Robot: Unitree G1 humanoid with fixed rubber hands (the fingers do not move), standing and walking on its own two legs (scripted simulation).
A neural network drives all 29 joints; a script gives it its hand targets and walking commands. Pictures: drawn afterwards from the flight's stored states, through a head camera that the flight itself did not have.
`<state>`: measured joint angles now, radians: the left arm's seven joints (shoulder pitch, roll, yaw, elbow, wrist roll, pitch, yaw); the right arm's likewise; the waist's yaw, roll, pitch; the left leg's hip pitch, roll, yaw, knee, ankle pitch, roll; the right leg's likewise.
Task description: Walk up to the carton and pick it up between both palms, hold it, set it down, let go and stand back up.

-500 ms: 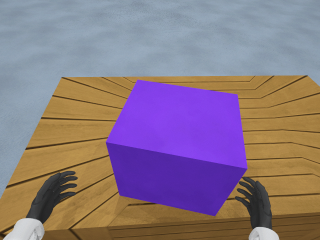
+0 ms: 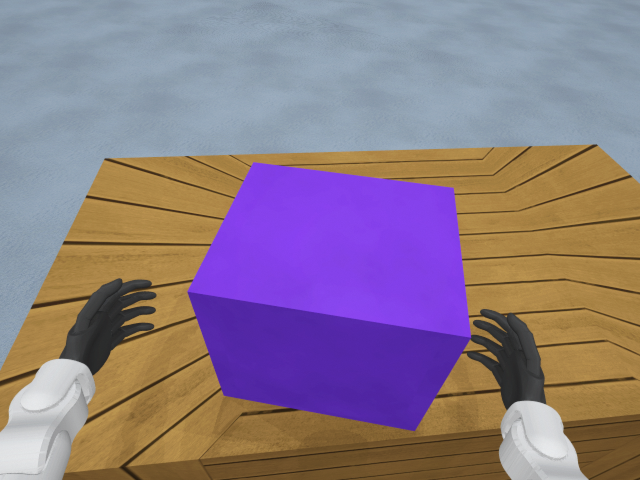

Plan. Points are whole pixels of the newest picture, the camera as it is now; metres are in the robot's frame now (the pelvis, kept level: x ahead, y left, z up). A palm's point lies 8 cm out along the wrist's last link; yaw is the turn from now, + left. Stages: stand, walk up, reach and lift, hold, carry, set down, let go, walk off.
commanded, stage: reach and lift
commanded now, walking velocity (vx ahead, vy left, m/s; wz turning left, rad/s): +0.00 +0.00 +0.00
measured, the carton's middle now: (333, 296) +0.39 -0.01 +0.00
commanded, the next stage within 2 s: none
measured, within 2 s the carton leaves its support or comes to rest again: neither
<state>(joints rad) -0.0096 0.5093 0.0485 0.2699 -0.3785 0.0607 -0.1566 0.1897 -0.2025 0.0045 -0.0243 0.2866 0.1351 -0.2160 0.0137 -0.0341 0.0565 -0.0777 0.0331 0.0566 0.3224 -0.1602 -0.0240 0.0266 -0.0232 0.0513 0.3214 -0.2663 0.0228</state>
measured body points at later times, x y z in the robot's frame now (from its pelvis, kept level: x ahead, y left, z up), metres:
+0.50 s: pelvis -0.01 +0.01 +0.00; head -0.01 +0.03 +0.45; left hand +0.36 +0.27 +0.12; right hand +0.30 -0.23 +0.10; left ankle +0.01 +0.13 -0.75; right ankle -0.05 -0.13 -0.75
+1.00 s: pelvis -0.01 +0.01 +0.00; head -0.01 +0.03 +0.45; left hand +0.43 +0.26 +0.16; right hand +0.36 -0.24 +0.14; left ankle +0.01 +0.13 -0.75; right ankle -0.05 -0.13 -0.75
